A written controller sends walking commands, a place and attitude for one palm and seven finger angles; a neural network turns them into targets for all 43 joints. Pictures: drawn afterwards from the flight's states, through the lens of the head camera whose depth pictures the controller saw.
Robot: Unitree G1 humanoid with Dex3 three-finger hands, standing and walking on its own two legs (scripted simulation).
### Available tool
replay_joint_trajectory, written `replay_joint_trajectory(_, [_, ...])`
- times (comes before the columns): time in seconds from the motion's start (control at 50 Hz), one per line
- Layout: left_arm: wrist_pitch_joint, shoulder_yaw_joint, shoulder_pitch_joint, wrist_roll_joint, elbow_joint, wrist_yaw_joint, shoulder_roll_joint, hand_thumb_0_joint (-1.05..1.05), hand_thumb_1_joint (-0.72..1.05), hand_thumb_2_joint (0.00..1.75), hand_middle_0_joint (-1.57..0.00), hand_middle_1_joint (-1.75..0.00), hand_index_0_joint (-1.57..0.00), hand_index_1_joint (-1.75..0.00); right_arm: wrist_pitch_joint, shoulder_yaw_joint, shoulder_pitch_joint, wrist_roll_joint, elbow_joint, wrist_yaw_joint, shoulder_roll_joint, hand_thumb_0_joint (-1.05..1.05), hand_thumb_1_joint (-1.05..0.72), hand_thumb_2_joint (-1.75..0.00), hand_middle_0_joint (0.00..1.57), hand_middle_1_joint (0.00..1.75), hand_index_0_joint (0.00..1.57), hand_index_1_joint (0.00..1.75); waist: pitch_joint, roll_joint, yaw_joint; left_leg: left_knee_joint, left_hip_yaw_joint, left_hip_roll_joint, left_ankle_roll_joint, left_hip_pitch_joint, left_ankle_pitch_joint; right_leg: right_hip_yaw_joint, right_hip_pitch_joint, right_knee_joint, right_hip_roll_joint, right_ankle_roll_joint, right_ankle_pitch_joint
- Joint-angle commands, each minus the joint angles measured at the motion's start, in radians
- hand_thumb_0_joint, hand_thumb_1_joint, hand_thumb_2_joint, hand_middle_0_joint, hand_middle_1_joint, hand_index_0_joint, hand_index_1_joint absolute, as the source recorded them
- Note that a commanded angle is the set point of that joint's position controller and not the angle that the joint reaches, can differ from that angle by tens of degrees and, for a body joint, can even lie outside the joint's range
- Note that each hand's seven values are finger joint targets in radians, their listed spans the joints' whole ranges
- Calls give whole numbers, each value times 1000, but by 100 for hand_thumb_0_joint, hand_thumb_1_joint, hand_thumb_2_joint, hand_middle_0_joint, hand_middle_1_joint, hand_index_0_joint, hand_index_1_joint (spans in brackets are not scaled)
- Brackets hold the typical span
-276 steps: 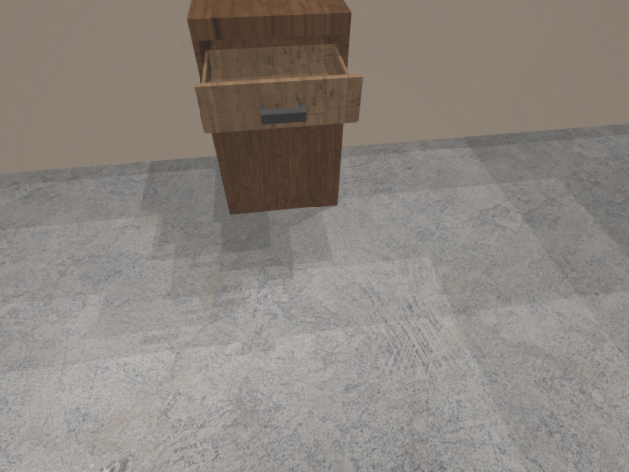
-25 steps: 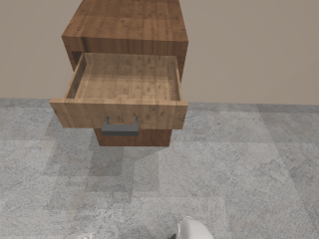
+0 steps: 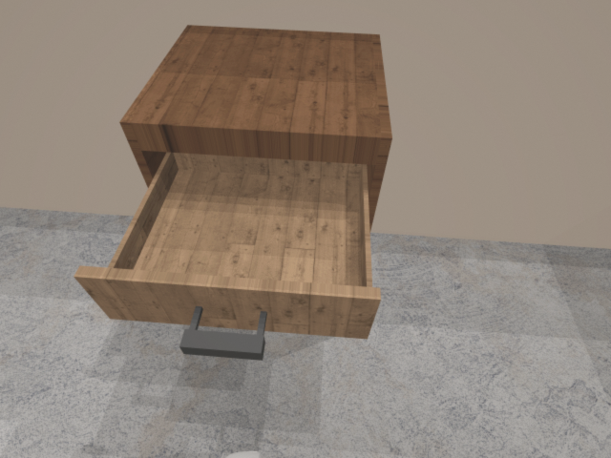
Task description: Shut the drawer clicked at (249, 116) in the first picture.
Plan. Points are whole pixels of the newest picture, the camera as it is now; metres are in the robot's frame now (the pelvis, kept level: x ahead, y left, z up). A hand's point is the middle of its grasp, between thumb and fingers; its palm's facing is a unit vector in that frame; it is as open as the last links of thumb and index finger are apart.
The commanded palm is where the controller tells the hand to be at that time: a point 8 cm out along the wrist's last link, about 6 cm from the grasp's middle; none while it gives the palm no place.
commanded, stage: come to a stop and stand still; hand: left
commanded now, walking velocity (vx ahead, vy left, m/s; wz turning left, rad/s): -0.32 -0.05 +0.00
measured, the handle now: (227, 329) +0.30 +0.16 -0.07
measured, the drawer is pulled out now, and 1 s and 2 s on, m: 0.30 0.30 0.30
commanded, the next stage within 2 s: look again from close up in 1.42 s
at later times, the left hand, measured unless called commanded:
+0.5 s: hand out of the picture +0.01 +0.13 -0.15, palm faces +0.01 -0.95 -0.32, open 7.3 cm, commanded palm none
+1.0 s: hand out of the picture -0.08 +0.15 -0.16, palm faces +0.08 -0.96 -0.26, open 7.4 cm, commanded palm none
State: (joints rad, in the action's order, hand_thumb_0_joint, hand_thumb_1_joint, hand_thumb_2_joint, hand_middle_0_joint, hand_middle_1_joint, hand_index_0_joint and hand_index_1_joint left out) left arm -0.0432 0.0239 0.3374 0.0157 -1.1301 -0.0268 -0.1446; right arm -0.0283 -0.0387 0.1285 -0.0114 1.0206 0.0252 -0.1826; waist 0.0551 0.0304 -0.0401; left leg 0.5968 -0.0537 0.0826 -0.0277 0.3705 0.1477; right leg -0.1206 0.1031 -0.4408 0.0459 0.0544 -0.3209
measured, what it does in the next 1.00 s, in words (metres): steps on the spot: right foot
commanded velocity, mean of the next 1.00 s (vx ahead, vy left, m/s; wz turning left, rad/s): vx -0.01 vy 0.07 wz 0.00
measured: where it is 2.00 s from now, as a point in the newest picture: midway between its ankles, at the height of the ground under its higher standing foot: outside the picture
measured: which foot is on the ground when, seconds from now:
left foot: down 0.00-0.38, up 0.40-1.00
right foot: down 0.00-0.08, up 0.10-0.36, down 0.38-1.00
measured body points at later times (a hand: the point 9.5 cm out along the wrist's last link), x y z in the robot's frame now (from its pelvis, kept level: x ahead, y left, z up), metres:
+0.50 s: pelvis -0.02 -0.07 +0.00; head -0.02 -0.12 +0.45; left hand +0.01 +0.18 -0.13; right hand +0.02 -0.32 -0.17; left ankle +0.01 +0.10 -0.69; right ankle -0.03 -0.16 -0.73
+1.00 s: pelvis -0.05 -0.04 +0.01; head -0.05 -0.06 +0.46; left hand -0.08 +0.20 -0.14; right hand +0.00 -0.27 -0.15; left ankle -0.07 +0.11 -0.72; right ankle -0.03 -0.16 -0.73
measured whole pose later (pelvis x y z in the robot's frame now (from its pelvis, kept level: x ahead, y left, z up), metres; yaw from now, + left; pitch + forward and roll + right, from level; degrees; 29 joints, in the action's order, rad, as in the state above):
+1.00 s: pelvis -0.05 -0.04 +0.01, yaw -1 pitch -1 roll +2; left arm 0.02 0.03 0.34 0.03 -1.08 -0.03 -0.15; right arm 0.04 -0.04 0.21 0.00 1.04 0.01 -0.20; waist 0.02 0.02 -0.06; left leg 0.58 -0.02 0.03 -0.04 0.22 0.30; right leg -0.04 0.23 -0.45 -0.07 0.00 -0.20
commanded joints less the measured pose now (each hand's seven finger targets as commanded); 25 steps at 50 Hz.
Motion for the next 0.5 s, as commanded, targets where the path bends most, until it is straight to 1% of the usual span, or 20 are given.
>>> replay_joint_trajectory(0.0, [9, 1, 64, -17, 41, -25, -61, 0, 90, 90, -20, -30, -20, -30, -8, -6, 189, 3, 27, 15, -98, 0, -90, -90, 20, 30, 20, 30, -156, 24, 60, -75, 120, 168, 90, -430, -909, 90, 153, -90, -133, -41, 415])
replay_joint_trajectory(0.02, [20, 0, 73, -12, 50, -34, -57, 0, 90, 90, -20, -30, -20, -30, 6, -17, 196, 6, 29, 19, -126, 0, -90, -90, 20, 30, 20, 30, -124, 71, 66, -87, 132, 221, 132, -434, -1017, 87, 177, -117, -107, -49, 195])
replay_joint_trajectory(0.04, [33, 4, 78, -12, 52, -34, -72, 0, 90, 90, -20, -30, -20, -30, 13, -17, 169, 9, 32, 26, -135, 0, -90, -90, 20, 30, 20, 30, -122, 169, 54, -128, 180, 272, 175, -431, -1112, 74, 200, -195, -93, -63, -71])
replay_joint_trajectory(0.06, [47, 9, 84, -13, 52, -35, -88, 0, 90, 90, -20, -30, -20, -30, 19, -16, 144, 9, 30, 33, -146, 0, -90, -90, 20, 30, 20, 30, -101, 253, 45, -176, 208, 305, 213, -378, -1144, 90, 206, -305, -87, -69, -246])
replay_joint_trajectory(0.08, [62, 18, 58, -11, 58, -34, -109, 0, 90, 90, -20, -30, -20, -30, 29, -22, 137, 5, 23, 39, -144, 0, -90, -90, 20, 30, 20, 30, -75, 206, 54, -209, 208, 312, 229, -325, -1072, 131, 219, -414, -81, -68, -308])
replay_joint_trajectory(0.12, [78, 35, 36, -3, 77, -31, -107, 0, 90, 90, -20, -30, -20, -30, 45, -33, 94, -4, 0, 42, -150, 0, -90, -90, 20, 30, 20, 30, -62, 143, 45, -201, 182, 299, 241, -291, -938, 151, 276, -545, -79, -65, -289])
replay_joint_trajectory(0.16, [81, 44, 30, -2, 91, -25, -103, 0, 90, 90, -20, -30, -20, -30, 52, -44, 59, -8, -23, 37, -159, 0, -90, -90, 20, 30, 20, 30, -108, 68, 38, -180, 154, 281, 234, -323, -854, 144, 328, -620, -66, -73, -261])
replay_joint_trajectory(0.18, [84, 49, 20, -5, 105, -23, -98, 0, 90, 90, -20, -30, -20, -30, 54, -51, 51, -9, -31, 34, -165, 0, -90, -90, 20, 30, 20, 30, -139, 63, 37, -180, 139, 268, 227, -324, -792, 144, 333, -640, -65, -80, -238])
replay_joint_trajectory(0.2, [86, 54, 16, -6, 111, -21, -94, 0, 90, 90, -20, -30, -20, -30, 55, -54, 34, -9, -39, 31, -163, 0, -90, -90, 20, 30, 20, 30, -164, 67, 30, -183, 121, 255, 218, -312, -718, 140, 328, -644, -65, -86, -218])
replay_joint_trajectory(0.24, [92, 58, 8, -6, 129, -17, -86, 0, 90, 90, -20, -30, -20, -30, 57, -62, 4, -13, -56, 21, -151, 0, -90, -90, 20, 30, 20, 30, -172, 131, 23, -199, 93, 228, 196, -236, -544, 124, 280, -584, -72, -86, -191])
replay_joint_trajectory(0.28, [86, 52, 25, -6, 133, -14, -75, 0, 90, 90, -20, -30, -20, -30, 56, -63, -40, -17, -71, 11, -153, 0, -90, -90, 20, 30, 20, 30, -163, 190, 9, -212, 95, 221, 175, -158, -350, 100, 201, -423, -88, -73, -159])
replay_joint_trajectory(0.3, [80, 49, 44, -3, 126, -13, -73, 0, 90, 90, -20, -30, -20, -30, 60, -63, -46, -16, -69, 6, -147, 0, -90, -90, 20, 30, 20, 30, -162, 193, 1, -205, 96, 200, 156, -117, -192, 77, 142, -319, -86, -72, -98])
replay_joint_trajectory(0.32, [71, 47, 77, 1, 110, -14, -77, 0, 90, 90, -20, -30, -20, -30, 63, -60, -46, -12, -67, 1, -133, 0, -90, -90, 20, 30, 20, 30, -158, 146, -17, -166, 84, 161, 121, -58, -14, 64, 58, -166, -82, -74, 10])
replay_joint_trajectory(0.34, [62, 47, 107, 10, 97, -17, -111, 0, 90, 90, -20, -30, -20, -30, 69, -53, -29, -3, -66, -5, -93, 0, -90, -90, 20, 30, 20, 30, -141, 20, -31, -75, 46, 74, 68, 10, 191, 108, 4, 13, -111, -70, 81])
replay_joint_trajectory(0.36, [45, 45, 66, 22, 107, -19, -193, 0, 90, 90, -20, -30, -20, -30, 76, -39, 7, 7, -70, -12, -18, 0, -90, -90, 20, 30, 20, 30, -81, -236, -3, 56, -1, -37, 1, 80, 364, 334, 84, 163, -284, -17, -17])
replay_joint_trajectory(0.38, [50, 42, -10, 19, 150, -15, -253, 0, 90, 90, -20, -30, -20, -30, 87, -41, -8, 2, -93, -17, -32, 0, -90, -90, 20, 30, 20, 30, -2, -314, -2, 189, 34, -57, -7, 73, 409, 503, 258, 285, -409, 64, -161])
replay_joint_trajectory(0.4, [56, 45, -74, 20, 180, -13, -274, 0, 90, 90, -20, -30, -20, -30, 93, -46, -2, -6, -91, -24, -63, 0, -90, -90, 20, 30, 20, 30, 27, -235, 12, 294, 74, -42, 0, 33, 385, 516, 390, 342, -429, 105, -394])
replay_joint_trajectory(0.42, [49, 57, -88, 17, 185, -16, -270, 0, 90, 90, -20, -30, -20, -30, 95, -44, -23, -14, -81, -29, -71, 0, -90, -90, 20, 30, 20, 30, 93, -261, 3, 346, 110, -46, 6, 121, 313, 563, 387, 363, -406, 73, -389])
replay_joint_trajectory(0.44, [44, 55, -102, 12, 178, -17, -251, 0, 90, 90, -20, -30, -20, -30, 92, -48, 2, -17, -61, -29, -95, 0, -90, -90, 20, 30, 20, 30, 121, -255, 19, 387, 125, -42, 9, 146, 242, 531, 353, 346, -383, 49, -310])
replay_joint_trajectory(0.48, [36, 47, -114, 5, 181, -13, -216, 0, 90, 90, -20, -30, -20, -30, 82, -50, 90, -18, -19, -35, -106, 0, -90, -90, 20, 30, 20, 30, 111, -174, 42, 430, 102, -42, -2, 146, 156, 389, 252, 272, -329, 41, -76])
